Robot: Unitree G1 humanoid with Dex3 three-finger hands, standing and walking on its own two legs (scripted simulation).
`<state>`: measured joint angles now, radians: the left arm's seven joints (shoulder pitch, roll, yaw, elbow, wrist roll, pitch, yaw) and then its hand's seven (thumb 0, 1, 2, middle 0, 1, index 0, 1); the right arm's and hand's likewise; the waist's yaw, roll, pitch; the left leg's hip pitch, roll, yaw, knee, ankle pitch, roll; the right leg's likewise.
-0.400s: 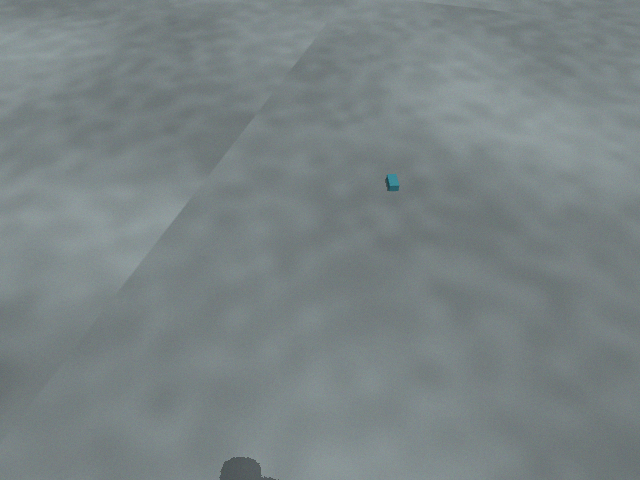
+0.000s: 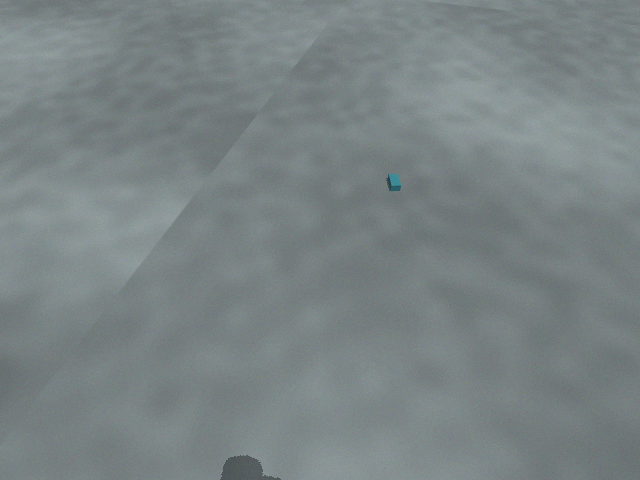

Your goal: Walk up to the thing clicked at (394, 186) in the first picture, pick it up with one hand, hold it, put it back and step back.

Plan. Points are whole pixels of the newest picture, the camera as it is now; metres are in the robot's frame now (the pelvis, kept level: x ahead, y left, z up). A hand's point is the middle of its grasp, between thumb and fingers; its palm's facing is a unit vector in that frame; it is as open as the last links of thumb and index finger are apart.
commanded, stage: stand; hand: left
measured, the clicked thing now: (394, 182) +1.48 -0.31 -0.77
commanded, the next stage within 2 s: walk up in 0.72 s
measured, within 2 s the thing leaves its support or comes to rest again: neither
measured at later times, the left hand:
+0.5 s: hand out of the picture +0.08 +0.25 -0.15, palm faces -0.02 -0.94 -0.34, open 7.3 cm
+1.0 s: hand (144, 461) +0.18 +0.25 -0.13, palm faces -0.29 -0.86 -0.41, open 7.3 cm
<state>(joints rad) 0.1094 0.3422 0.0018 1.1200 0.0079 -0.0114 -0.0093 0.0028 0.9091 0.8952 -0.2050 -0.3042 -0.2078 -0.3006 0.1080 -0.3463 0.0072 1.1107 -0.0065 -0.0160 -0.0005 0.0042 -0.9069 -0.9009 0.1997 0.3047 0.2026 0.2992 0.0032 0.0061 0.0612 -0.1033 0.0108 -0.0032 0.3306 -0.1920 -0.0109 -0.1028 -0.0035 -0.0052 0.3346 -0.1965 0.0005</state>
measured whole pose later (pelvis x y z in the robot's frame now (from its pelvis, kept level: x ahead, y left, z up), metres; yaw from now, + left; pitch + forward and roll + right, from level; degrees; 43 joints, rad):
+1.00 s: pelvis +0.05 -0.01 -0.01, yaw -16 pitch -1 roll +1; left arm 0.25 0.42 0.08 0.99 0.01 0.00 -0.09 0.01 0.91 0.90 -0.21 -0.30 -0.21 -0.30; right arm 0.19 -0.45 -0.10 0.89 -0.05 -0.03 0.08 0.00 -0.91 -0.90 0.20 0.30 0.20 0.30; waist -0.04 0.05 0.04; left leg -0.01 0.05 0.21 0.39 -0.36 0.00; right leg -0.46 -0.09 -0.06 0.81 -0.34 0.00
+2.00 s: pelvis +0.53 -0.04 -0.04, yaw -51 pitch -1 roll -2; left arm 0.24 0.43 0.05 0.80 -0.02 -0.07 0.08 0.00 0.91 0.89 -0.21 -0.30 -0.21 -0.30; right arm 0.32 -0.42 -0.08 0.74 -0.06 0.08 0.07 0.01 -0.91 -0.90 0.20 0.30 0.20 0.30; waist -0.08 0.13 0.09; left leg -0.49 0.05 -0.01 1.25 -0.50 -0.04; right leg -0.42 0.01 -0.09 0.73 -0.29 -0.05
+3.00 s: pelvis +1.01 +0.08 -0.08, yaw -73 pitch -1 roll +1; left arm 0.31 0.51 0.09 0.82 0.04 -0.06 0.11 0.00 0.90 0.89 -0.21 -0.31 -0.22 -0.30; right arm 0.21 -0.52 -0.14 0.66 -0.07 0.08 0.08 0.00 -0.91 -0.90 0.20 0.30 0.20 0.30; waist 0.01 0.08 0.11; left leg -0.51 0.08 0.01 1.07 -0.54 -0.05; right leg -0.65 -0.13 0.23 1.02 -0.44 -0.03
